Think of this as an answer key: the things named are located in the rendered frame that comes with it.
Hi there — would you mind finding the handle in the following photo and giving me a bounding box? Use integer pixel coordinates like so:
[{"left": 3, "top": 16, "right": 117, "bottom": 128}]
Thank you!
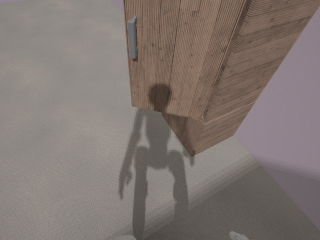
[{"left": 127, "top": 15, "right": 138, "bottom": 59}]

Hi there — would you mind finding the cupboard door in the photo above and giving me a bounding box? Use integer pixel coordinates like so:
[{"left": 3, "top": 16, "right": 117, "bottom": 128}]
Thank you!
[{"left": 122, "top": 0, "right": 246, "bottom": 121}]

